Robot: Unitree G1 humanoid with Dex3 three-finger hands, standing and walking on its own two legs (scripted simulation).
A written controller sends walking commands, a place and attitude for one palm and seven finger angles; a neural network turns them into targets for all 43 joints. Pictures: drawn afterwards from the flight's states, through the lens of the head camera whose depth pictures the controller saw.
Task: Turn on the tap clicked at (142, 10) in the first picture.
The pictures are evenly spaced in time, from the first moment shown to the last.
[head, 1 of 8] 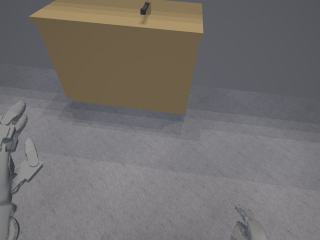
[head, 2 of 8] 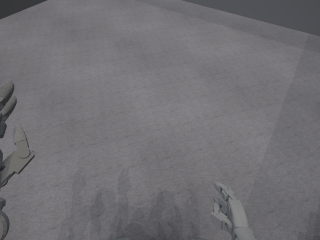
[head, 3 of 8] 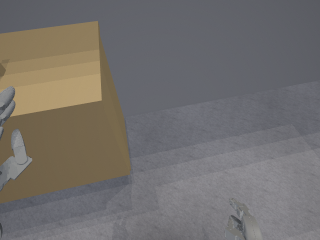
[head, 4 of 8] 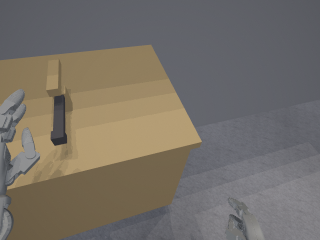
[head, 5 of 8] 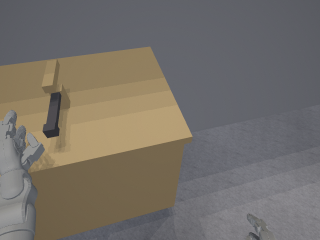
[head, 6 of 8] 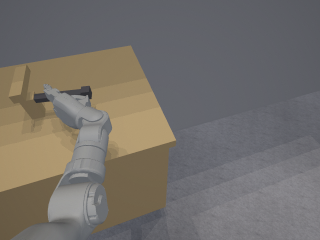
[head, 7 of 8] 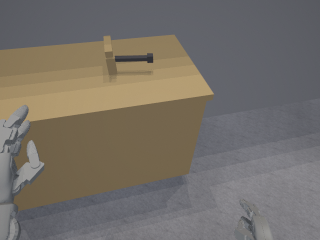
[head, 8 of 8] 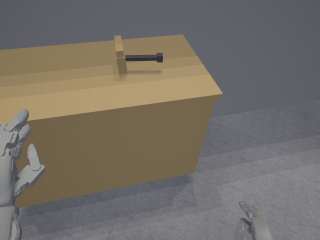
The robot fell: no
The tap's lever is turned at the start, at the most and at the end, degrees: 0 81 81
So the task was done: yes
